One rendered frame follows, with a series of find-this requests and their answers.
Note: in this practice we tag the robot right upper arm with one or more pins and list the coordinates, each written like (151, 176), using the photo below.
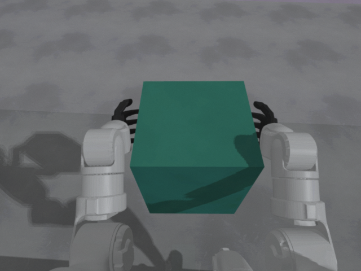
(292, 249)

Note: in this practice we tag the right robot thigh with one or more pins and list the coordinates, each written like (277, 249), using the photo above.
(229, 261)

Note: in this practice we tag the robot right forearm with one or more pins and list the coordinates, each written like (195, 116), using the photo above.
(294, 159)

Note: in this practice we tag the robot left forearm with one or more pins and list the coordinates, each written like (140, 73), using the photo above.
(102, 158)

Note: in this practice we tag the left robot hand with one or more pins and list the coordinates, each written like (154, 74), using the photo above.
(120, 115)

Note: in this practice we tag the carton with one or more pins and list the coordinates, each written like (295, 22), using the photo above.
(195, 148)

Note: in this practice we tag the right robot hand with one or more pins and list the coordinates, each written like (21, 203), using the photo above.
(265, 119)

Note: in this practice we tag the robot left upper arm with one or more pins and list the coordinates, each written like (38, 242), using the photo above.
(101, 247)

